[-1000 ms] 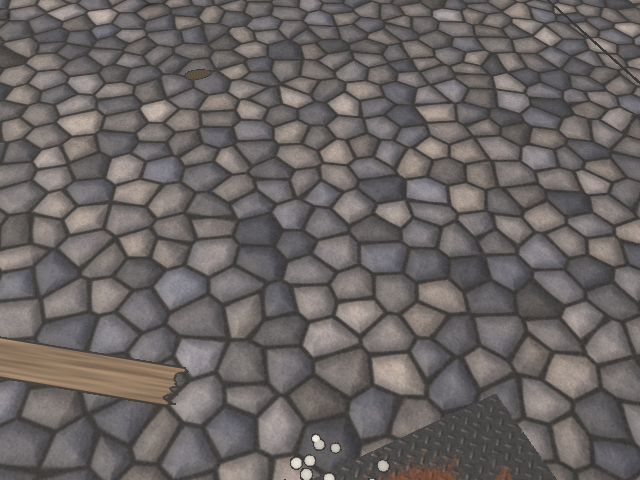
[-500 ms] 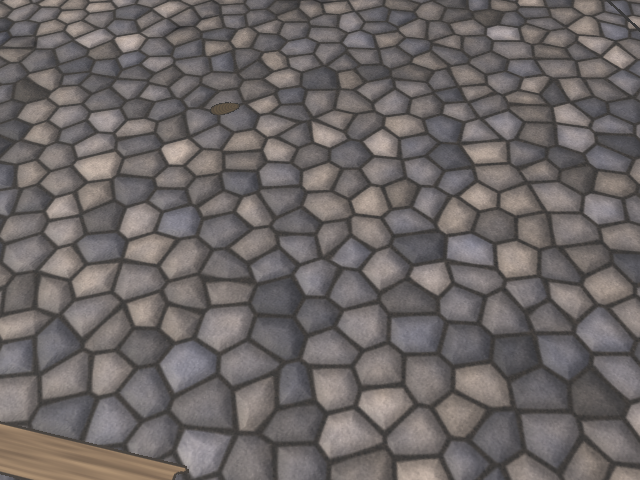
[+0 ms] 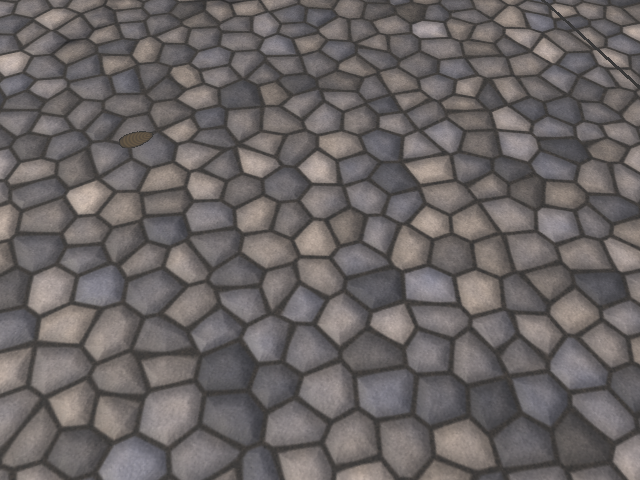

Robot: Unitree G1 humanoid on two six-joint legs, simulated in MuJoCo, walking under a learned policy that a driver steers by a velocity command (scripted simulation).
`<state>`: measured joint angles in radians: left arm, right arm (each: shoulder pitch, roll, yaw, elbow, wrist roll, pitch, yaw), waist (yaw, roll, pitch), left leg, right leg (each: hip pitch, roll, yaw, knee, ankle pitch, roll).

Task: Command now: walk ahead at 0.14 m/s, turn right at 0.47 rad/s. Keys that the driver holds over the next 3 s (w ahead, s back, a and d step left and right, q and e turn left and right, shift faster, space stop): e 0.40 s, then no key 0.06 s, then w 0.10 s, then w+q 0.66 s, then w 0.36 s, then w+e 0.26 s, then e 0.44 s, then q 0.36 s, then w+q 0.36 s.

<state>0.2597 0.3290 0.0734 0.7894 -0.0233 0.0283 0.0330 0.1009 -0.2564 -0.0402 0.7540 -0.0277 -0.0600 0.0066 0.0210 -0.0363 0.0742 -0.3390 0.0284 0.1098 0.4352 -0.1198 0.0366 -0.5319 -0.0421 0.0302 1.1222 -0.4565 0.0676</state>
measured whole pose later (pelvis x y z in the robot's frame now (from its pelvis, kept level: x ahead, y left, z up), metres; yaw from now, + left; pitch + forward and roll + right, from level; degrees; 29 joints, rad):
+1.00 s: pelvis +0.19 -0.04 +0.01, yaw -8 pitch +2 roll -2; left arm 0.10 0.30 0.07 0.67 -0.01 -0.09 -0.02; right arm 0.44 -0.24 -0.04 0.89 0.02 -0.05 -0.01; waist -0.08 -0.03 0.02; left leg -0.05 -0.02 -0.11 0.29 -0.27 0.04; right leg -0.56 -0.02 0.05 0.69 -0.13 0.04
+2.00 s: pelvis +0.69 -0.03 +0.01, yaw -5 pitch +0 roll +2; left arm 0.13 0.29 0.06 0.76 -0.01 -0.03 -0.03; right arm 0.29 -0.27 -0.06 0.82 -0.01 -0.08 -0.02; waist -0.06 -0.04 0.05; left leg -0.01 -0.03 0.21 0.25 -0.25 0.04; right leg -0.65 -0.09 0.02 0.72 0.03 0.01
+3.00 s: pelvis +0.93 -0.02 +0.00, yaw +0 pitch +3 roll -2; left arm 0.33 0.30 0.08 0.81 0.00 -0.06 0.01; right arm 0.16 -0.30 -0.06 0.62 0.02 -0.02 0.02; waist 0.08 0.02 -0.01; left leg -0.59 0.10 -0.01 0.86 -0.26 -0.01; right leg -0.09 -0.04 -0.14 0.33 -0.27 0.01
